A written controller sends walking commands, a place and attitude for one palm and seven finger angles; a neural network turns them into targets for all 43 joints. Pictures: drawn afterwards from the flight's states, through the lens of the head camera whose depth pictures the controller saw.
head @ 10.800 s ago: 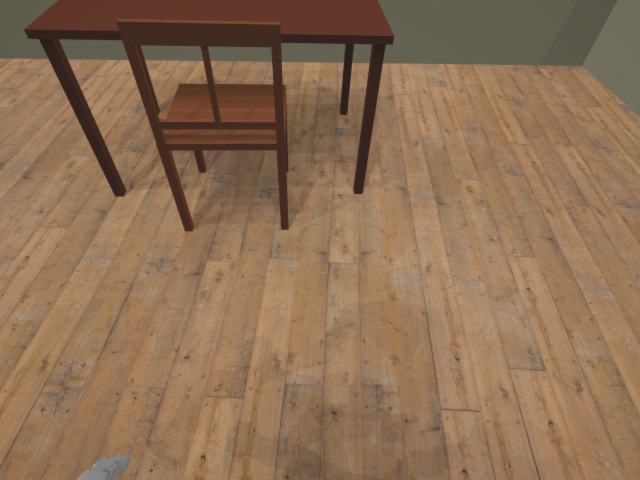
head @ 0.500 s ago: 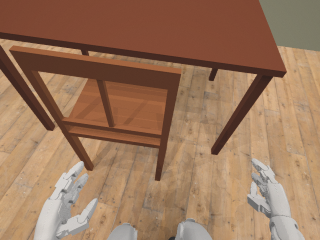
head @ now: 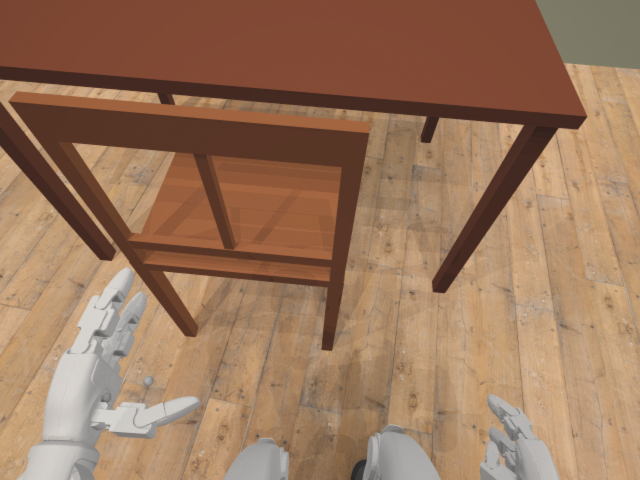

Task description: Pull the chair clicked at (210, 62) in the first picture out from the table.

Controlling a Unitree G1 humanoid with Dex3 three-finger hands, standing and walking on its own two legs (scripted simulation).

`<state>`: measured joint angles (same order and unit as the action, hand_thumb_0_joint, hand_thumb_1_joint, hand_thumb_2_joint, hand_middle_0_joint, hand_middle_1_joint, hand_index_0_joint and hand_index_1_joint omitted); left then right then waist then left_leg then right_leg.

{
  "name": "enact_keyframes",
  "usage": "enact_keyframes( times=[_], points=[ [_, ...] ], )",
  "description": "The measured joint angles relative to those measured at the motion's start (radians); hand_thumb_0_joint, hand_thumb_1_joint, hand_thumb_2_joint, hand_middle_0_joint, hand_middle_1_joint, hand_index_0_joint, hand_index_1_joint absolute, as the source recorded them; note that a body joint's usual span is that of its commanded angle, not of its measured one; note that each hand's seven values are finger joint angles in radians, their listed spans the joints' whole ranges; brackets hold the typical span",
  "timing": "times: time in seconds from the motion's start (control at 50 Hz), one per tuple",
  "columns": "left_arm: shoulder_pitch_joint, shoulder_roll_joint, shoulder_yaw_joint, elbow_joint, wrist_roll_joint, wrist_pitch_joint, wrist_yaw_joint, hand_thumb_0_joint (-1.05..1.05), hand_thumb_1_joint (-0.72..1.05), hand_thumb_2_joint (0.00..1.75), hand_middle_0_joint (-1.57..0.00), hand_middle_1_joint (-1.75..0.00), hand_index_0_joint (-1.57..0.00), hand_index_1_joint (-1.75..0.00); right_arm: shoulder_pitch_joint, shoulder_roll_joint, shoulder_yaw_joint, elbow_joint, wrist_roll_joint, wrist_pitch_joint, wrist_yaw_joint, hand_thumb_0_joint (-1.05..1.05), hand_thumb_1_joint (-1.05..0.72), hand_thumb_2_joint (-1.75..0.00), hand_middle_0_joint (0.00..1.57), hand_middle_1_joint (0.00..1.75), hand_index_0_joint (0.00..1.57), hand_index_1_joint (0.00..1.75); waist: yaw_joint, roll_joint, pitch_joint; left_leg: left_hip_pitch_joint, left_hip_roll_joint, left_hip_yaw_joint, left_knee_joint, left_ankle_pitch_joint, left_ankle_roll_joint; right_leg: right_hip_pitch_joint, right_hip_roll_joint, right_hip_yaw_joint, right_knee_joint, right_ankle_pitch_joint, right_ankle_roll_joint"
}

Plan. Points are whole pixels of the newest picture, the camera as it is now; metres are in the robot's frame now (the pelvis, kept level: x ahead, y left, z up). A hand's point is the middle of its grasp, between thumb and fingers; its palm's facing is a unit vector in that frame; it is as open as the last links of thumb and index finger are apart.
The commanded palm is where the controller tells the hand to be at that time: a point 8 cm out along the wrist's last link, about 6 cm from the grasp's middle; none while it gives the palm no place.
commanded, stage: raise the hand toward the chair's back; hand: left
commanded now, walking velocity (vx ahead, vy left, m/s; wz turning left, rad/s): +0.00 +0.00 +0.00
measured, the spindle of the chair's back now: (217, 205) +0.51 +0.19 -0.03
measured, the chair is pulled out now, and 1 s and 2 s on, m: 0.00 0.00 0.00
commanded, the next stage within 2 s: aim the fingers beside a spindle in 1.12 s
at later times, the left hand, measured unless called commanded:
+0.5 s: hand (140, 349) +0.25 +0.21 +0.04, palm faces -0.06 -1.00 -0.05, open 16.8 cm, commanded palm +0.24 +0.27 +0.05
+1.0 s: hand (137, 333) +0.27 +0.22 +0.05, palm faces -0.03 -1.00 -0.06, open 16.9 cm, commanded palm +0.24 +0.27 +0.06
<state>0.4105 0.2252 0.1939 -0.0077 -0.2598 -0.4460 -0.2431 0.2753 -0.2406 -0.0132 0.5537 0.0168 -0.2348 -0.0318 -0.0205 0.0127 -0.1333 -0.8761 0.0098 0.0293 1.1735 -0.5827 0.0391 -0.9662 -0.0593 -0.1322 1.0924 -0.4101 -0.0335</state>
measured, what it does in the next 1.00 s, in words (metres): stands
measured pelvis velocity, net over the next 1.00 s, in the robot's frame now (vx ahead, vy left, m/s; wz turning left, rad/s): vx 0.02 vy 0.01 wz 0.00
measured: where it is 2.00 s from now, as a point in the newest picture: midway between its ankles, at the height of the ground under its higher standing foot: outside the picture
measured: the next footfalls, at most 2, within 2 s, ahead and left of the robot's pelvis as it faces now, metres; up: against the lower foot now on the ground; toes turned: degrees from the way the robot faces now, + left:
none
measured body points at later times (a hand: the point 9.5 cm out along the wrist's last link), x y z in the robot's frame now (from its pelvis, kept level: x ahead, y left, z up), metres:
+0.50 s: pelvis +0.02 +0.02 +0.01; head +0.10 +0.04 +0.45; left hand +0.25 +0.27 +0.05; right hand +0.21 -0.21 -0.06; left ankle -0.01 +0.09 -0.65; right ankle +0.07 -0.11 -0.65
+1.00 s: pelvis +0.02 +0.01 +0.02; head +0.10 +0.03 +0.46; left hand +0.26 +0.27 +0.06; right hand +0.19 -0.23 -0.06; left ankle -0.01 +0.09 -0.65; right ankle +0.07 -0.11 -0.65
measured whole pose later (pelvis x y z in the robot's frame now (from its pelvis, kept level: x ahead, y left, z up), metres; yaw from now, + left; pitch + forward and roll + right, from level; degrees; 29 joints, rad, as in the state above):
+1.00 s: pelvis +0.02 +0.01 +0.02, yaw +0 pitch +16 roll -3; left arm 0.27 0.27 0.23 0.10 -0.28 -0.41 -0.32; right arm 0.24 -0.25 0.01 0.53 0.02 -0.22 -0.02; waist -0.03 0.02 -0.13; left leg -0.80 0.01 0.02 1.10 -0.58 0.05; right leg -0.88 -0.05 -0.14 1.00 -0.40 -0.01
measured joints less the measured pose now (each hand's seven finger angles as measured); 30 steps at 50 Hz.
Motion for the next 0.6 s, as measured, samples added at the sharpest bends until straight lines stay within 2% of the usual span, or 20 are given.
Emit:
enact_keyframes(
  times=[0.06,0.14,0.24,0.3,0.46,0.6],
  points=[
    [-0.022,0.015,-0.024,0.026,0.011,-0.015,-0.034,0.00,-0.11,0.47,-0.09,-0.14,-0.09,-0.14,-0.022,-0.028,-0.001,-0.008,0.004,-0.008,-0.005,0.02,-0.90,-0.90,0.20,0.30,0.21,0.30,0.002,-0.003,0.005,-0.018,-0.003,-0.004,0.023,-0.010,0.005,-0.014,-0.004,-0.002,0.018,-0.006,0.004],
    [-0.039,0.034,-0.042,0.026,0.011,0.022,-0.067,0.00,-0.21,0.43,-0.08,-0.13,-0.08,-0.13,-0.052,-0.028,0.000,-0.027,0.009,-0.012,-0.013,0.02,-0.90,-0.90,0.20,0.30,0.21,0.30,0.000,-0.007,0.008,-0.010,-0.001,-0.003,0.023,-0.016,0.008,-0.005,0.000,-0.001,0.011,-0.007,0.009],
    [-0.041,0.031,-0.016,-0.009,-0.008,0.042,-0.034,0.00,-0.32,0.38,-0.08,-0.11,-0.08,-0.11,-0.063,0.002,0.010,-0.050,0.006,-0.007,-0.010,0.01,-0.90,-0.90,0.20,0.30,0.20,0.30,0.001,-0.009,0.001,0.034,-0.001,-0.007,-0.016,-0.010,0.009,0.044,0.003,-0.004,-0.031,-0.001,0.014],
    [-0.054,0.030,-0.001,0.000,-0.003,0.042,-0.022,0.00,-0.39,0.35,-0.07,-0.10,-0.07,-0.10,-0.063,0.012,0.023,-0.058,0.003,0.003,-0.002,0.01,-0.90,-0.90,0.20,0.30,0.21,0.30,0.006,-0.005,-0.009,0.048,-0.004,-0.011,-0.033,-0.007,0.011,0.061,0.001,-0.008,-0.048,0.000,0.018],
    [-0.091,0.047,-0.009,0.054,0.006,0.087,-0.077,-0.01,-0.47,0.32,-0.06,-0.08,-0.06,-0.09,-0.062,0.013,0.050,-0.062,0.000,0.014,0.000,0.01,-0.90,-0.90,0.21,0.30,0.21,0.30,0.011,0.005,0.006,0.054,-0.005,-0.012,-0.043,-0.010,0.016,0.069,0.002,-0.009,-0.063,0.000,0.024],
    [-0.118,0.053,0.035,0.046,-0.017,0.055,-0.067,-0.01,-0.49,0.31,-0.06,-0.08,-0.06,-0.08,-0.036,0.010,0.042,-0.031,-0.002,0.015,0.001,0.01,-0.90,-0.90,0.21,0.30,0.21,0.30,0.008,0.005,0.006,0.065,-0.004,-0.013,-0.058,-0.010,0.015,0.082,0.005,-0.010,-0.079,0.000,0.026]
  ],
)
